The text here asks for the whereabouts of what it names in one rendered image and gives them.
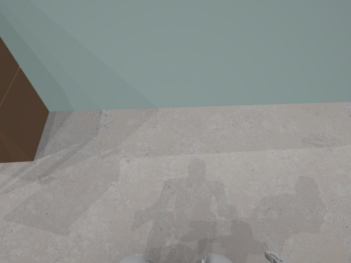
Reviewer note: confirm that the right robot hand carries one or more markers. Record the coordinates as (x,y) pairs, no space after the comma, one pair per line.
(274,257)

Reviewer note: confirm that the cupboard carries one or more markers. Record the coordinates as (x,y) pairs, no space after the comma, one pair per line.
(23,114)

